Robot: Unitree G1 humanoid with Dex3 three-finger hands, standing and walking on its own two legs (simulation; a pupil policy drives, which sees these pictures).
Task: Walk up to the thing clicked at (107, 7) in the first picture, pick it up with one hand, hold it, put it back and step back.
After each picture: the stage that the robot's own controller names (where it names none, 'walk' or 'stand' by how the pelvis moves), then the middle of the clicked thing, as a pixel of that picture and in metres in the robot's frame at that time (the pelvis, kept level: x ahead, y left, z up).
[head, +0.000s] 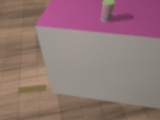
stand; (107, 11) +0.86 -0.13 +0.03
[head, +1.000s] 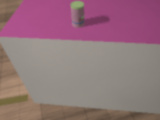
rise first; (77, 14) +0.75 +0.08 +0.05
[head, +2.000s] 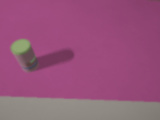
stand; (25, 56) +0.43 +0.25 +0.04
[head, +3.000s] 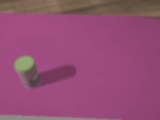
stand; (28, 73) +0.39 +0.22 +0.03
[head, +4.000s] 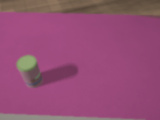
stand; (30, 72) +0.39 +0.22 +0.03
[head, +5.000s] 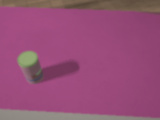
stand; (31, 68) +0.40 +0.21 +0.03
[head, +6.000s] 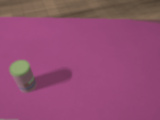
stand; (24, 77) +0.38 +0.23 +0.02
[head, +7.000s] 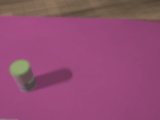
stand; (24, 76) +0.38 +0.24 +0.02
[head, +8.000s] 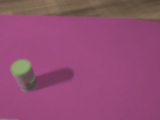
stand; (25, 76) +0.38 +0.23 +0.02
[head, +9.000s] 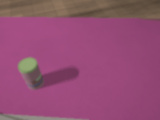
rise first; (32, 74) +0.38 +0.24 +0.03
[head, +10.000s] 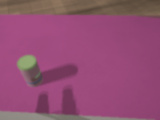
go down; (31, 71) +0.39 +0.24 +0.03
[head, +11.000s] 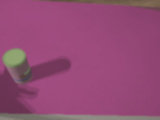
go down; (19, 67) +0.39 +0.22 +0.04
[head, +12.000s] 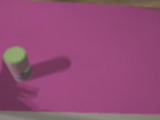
go down; (19, 65) +0.40 +0.22 +0.05
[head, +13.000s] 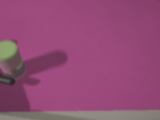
close in; (10, 61) +0.39 +0.23 +0.07
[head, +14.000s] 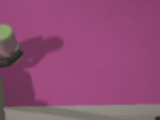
close; (7, 45) +0.44 +0.24 +0.09
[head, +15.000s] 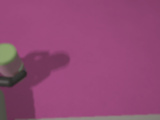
lift; (10, 64) +0.37 +0.22 +0.09
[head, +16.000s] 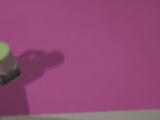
lift; (4, 63) +0.38 +0.23 +0.09
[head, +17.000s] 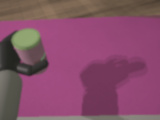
lift; (32, 53) +0.34 +0.15 +0.21
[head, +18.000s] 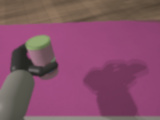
hold; (43, 58) +0.35 +0.14 +0.18
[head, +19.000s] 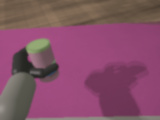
hold; (44, 61) +0.34 +0.13 +0.18
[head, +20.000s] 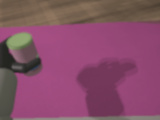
crouch; (26, 55) +0.35 +0.18 +0.19
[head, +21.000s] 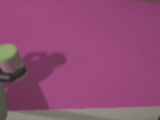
lower; (11, 63) +0.40 +0.23 +0.06
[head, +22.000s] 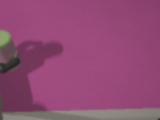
lower; (4, 52) +0.42 +0.24 +0.09
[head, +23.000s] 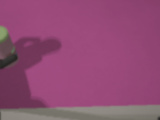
lower; (2, 48) +0.43 +0.24 +0.09
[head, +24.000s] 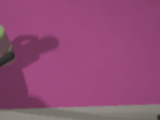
lower; out of the picture +0.43 +0.25 +0.09
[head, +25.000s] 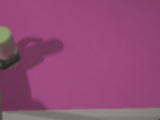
loosen; (4, 48) +0.42 +0.24 +0.09
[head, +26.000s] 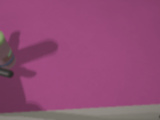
withdraw; out of the picture +0.42 +0.25 +0.09
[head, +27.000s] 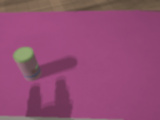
sink last; (28, 64) +0.41 +0.24 +0.07
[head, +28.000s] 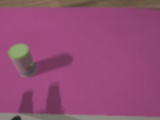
stand; (23, 61) +0.41 +0.25 +0.06
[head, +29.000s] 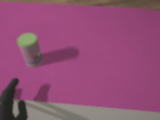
stand; (31, 50) +0.45 +0.24 +0.08
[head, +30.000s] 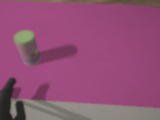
stand; (28, 48) +0.45 +0.24 +0.10
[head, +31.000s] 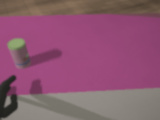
stand; (20, 54) +0.52 +0.25 +0.06
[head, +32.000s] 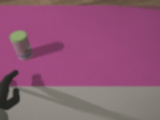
stand; (22, 46) +0.54 +0.27 +0.03
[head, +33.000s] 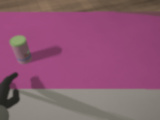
stand; (21, 50) +0.55 +0.27 +0.02
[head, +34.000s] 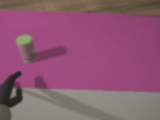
stand; (27, 49) +0.55 +0.25 +0.02
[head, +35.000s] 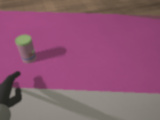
stand; (26, 49) +0.56 +0.25 +0.02
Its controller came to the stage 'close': yes
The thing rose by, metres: 0.21
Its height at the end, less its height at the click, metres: +0.00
